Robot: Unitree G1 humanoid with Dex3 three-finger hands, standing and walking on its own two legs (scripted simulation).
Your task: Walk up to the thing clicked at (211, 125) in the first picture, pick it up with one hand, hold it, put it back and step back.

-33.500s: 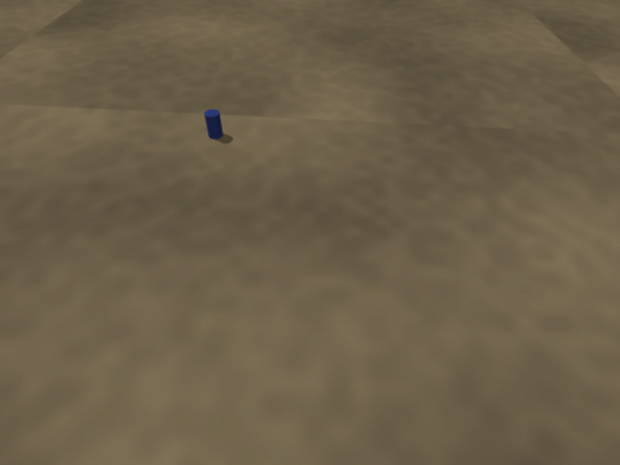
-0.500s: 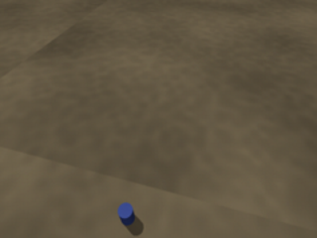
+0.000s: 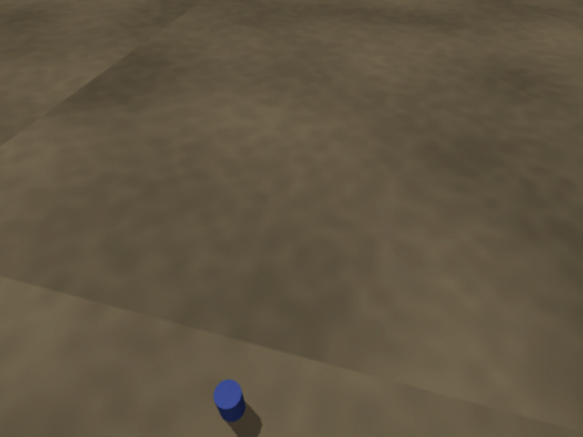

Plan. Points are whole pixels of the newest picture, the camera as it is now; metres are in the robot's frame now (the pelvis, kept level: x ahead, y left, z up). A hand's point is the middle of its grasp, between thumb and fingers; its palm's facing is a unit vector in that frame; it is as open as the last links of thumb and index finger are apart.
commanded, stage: stand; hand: left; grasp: from the side
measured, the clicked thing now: (230, 401) +0.38 +0.18 -0.71
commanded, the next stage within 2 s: step back in 0.04 s
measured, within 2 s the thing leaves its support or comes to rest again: neither
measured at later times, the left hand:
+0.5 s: hand out of the picture +0.07 +0.30 -0.18, palm faces -0.03 -0.94 -0.34, open 7.4 cm
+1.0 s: hand out of the picture -0.05 +0.29 -0.15, palm faces -0.02 -0.91 -0.41, open 7.4 cm
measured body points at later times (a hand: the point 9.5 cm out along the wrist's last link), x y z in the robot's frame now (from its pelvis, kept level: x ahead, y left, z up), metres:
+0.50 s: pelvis -0.06 +0.04 -0.01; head +0.02 +0.07 +0.43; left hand +0.07 +0.35 -0.15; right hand -0.01 -0.27 -0.13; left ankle -0.05 +0.13 -0.75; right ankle -0.08 -0.11 -0.68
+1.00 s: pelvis -0.16 +0.03 -0.02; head -0.10 +0.02 +0.43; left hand -0.05 +0.34 -0.12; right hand -0.07 -0.29 -0.14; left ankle -0.21 +0.17 -0.69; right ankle -0.12 -0.09 -0.75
